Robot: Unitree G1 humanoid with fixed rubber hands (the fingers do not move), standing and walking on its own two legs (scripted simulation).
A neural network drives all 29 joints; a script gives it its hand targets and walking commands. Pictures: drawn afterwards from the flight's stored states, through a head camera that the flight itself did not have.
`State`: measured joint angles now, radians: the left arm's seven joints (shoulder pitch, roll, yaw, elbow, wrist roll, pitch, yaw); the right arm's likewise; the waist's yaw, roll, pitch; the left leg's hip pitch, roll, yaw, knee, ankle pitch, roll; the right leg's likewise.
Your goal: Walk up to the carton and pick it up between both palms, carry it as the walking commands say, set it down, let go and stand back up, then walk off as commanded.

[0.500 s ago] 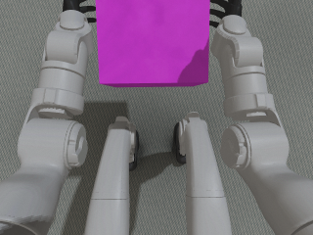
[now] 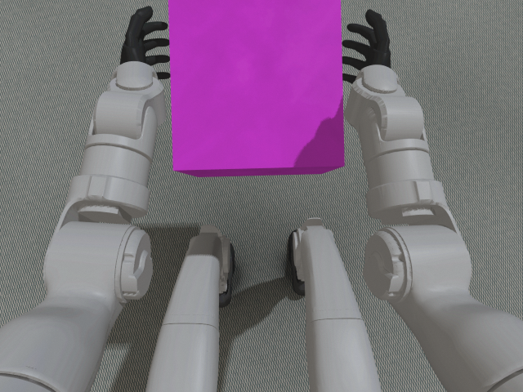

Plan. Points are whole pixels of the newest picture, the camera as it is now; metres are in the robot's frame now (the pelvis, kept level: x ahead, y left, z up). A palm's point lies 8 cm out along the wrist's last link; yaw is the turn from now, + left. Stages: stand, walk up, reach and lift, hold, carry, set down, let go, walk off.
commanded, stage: reach and lift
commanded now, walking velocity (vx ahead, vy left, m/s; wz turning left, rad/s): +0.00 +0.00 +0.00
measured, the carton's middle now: (257, 87) +0.52 +0.00 -0.08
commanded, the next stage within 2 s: none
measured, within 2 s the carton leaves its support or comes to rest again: neither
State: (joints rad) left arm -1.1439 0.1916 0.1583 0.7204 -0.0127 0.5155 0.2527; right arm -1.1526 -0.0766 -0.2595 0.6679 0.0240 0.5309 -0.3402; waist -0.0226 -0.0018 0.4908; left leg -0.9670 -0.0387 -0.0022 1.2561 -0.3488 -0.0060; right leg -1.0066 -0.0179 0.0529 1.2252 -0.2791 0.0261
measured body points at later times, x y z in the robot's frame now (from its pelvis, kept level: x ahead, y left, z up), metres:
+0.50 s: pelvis +0.10 +0.00 +0.09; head +0.11 -0.01 +0.54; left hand +0.49 +0.16 +0.13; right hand +0.49 -0.15 +0.13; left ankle +0.16 +0.12 -0.61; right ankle +0.19 -0.13 -0.61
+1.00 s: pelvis +0.14 -0.01 +0.13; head +0.11 -0.02 +0.58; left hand +0.48 +0.13 +0.18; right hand +0.46 -0.19 +0.17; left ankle +0.16 +0.12 -0.61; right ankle +0.19 -0.13 -0.61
